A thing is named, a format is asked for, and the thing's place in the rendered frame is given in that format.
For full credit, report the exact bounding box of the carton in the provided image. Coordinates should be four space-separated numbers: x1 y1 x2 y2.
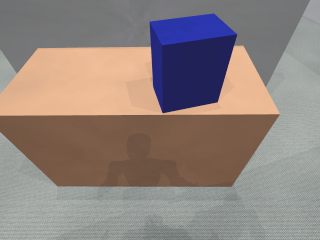
149 13 237 113

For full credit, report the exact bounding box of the pedestal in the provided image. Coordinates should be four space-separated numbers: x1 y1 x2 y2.
0 45 280 187

